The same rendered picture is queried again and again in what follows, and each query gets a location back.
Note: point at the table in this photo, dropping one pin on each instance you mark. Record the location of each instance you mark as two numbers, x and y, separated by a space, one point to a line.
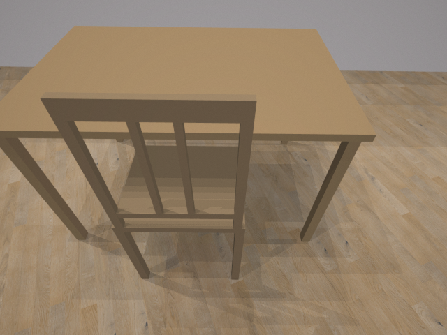
301 93

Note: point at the chair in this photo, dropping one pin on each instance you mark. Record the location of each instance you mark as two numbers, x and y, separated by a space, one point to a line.
169 188

